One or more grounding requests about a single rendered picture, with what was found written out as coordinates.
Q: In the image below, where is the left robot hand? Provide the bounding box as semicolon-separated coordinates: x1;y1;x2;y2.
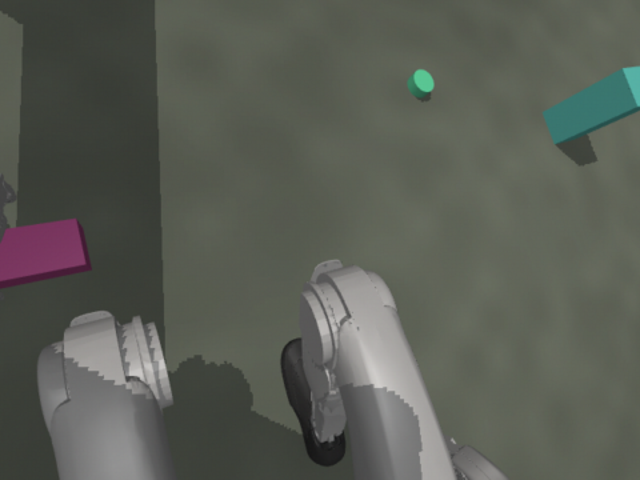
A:
0;173;16;301

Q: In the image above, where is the right robot foot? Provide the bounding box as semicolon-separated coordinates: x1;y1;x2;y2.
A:
281;338;346;466

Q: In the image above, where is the right robot hand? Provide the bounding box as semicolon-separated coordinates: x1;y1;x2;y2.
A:
443;434;510;480

